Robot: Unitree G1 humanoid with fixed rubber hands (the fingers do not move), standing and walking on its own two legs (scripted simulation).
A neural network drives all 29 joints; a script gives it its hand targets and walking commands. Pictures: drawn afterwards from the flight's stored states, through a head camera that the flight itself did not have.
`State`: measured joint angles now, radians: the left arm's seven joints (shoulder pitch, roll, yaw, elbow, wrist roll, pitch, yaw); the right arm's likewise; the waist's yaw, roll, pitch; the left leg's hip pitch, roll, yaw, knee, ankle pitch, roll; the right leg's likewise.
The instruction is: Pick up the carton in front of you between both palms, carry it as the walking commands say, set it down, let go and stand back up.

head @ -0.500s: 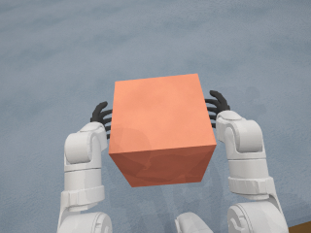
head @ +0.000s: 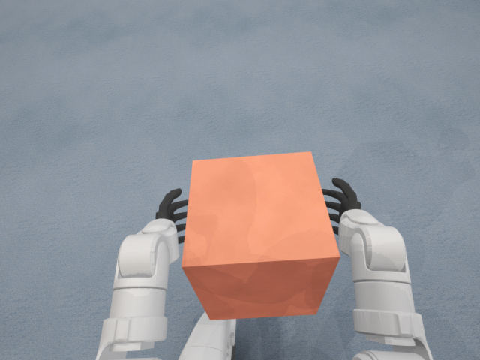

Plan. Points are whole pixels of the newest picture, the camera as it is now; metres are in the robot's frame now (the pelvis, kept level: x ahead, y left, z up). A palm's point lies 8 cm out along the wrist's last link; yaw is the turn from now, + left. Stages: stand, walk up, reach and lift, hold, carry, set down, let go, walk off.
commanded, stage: carry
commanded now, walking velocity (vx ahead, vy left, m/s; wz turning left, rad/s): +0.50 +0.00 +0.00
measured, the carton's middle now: (257, 241) +0.33 +0.03 -0.06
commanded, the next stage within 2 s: none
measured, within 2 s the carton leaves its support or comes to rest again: neither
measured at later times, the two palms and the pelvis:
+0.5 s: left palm (216, 55) +0.64 +0.13 +0.11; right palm (377, 49) +0.64 -0.17 +0.13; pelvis +0.33 +0.00 +0.03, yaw -2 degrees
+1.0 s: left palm out of the picture +0.85 +0.11 +0.11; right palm out of the picture +0.86 -0.19 +0.12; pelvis +0.60 -0.04 +0.02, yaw +0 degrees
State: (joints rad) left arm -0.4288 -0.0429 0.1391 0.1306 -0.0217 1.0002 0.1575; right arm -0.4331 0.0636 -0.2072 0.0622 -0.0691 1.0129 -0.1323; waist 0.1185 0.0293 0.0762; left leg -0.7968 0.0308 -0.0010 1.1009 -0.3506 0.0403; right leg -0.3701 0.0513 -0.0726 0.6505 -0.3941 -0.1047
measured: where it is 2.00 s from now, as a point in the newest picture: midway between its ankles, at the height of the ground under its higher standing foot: (280, 139)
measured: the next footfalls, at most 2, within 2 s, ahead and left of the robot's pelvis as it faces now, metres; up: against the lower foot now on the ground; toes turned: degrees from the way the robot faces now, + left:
left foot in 0.14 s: +0.29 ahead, +0.10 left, +0.00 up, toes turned +3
right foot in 0.56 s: +0.52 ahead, -0.12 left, +0.00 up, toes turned -10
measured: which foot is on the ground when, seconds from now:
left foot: up 0.00-0.12, down 0.14-0.58, up 0.60-1.00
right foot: down 0.00-0.16, up 0.18-0.54, down 0.56-1.00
